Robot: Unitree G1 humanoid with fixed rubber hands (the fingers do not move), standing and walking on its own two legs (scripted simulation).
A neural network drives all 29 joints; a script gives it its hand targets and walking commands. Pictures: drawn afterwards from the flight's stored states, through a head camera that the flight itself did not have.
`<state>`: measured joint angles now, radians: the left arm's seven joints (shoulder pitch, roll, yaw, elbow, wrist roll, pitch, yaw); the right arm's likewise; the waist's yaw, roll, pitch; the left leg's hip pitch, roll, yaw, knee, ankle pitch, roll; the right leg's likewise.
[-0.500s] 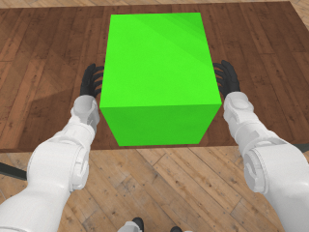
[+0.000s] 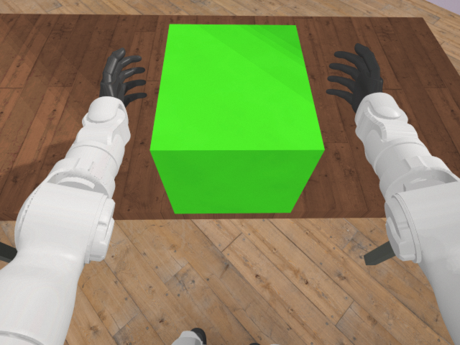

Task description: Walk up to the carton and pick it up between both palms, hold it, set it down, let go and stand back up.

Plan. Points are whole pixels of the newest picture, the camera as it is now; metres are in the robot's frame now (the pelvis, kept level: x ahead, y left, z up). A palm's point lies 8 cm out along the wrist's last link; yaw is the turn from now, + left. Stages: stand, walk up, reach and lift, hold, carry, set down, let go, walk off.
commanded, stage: set down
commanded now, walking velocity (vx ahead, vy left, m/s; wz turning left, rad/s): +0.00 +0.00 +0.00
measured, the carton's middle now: (232, 123) +0.51 +0.04 +0.03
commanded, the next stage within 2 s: none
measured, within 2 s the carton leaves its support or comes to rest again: neither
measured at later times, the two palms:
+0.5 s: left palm (93, 82) +0.46 +0.25 +0.16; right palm (382, 77) +0.49 -0.17 +0.17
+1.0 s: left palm (99, 135) +0.41 +0.24 +0.11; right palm (368, 132) +0.44 -0.17 +0.11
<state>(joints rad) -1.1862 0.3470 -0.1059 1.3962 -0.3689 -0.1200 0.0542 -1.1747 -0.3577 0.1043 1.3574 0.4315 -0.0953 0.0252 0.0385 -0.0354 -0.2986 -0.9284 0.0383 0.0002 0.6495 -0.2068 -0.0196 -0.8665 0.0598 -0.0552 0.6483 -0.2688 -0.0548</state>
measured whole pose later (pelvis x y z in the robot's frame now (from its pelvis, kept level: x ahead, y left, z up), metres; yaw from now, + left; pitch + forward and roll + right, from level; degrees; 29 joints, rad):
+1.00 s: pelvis +0.00 +0.00 +0.03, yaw +1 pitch +15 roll -1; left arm -0.77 0.31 0.03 0.97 -0.23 0.00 0.03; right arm -0.81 -0.30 0.10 1.06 0.41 -0.05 -0.03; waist 0.04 -0.02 -0.16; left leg -0.58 0.03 -0.01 0.47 -0.15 -0.02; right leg -0.50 0.06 -0.06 0.45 -0.21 -0.06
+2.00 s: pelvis +0.01 +0.00 +0.03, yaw +0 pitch +4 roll +1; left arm -0.09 0.23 0.02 0.74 -0.20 -0.34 0.03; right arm -0.10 -0.20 0.12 0.82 0.30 -0.42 0.01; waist 0.02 -0.04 -0.02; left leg -0.35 0.01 0.02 0.51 -0.22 -0.01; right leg -0.30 0.04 -0.03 0.53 -0.30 -0.05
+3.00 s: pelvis +0.03 +0.01 +0.04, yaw -1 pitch -2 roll +0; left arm 0.19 0.21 0.01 0.58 -0.04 -0.01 0.02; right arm 0.16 -0.16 0.03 0.78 0.07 -0.27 0.01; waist 0.02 -0.03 0.04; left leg -0.14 0.01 0.05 0.38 -0.20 0.00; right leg -0.09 0.04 0.00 0.38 -0.25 -0.04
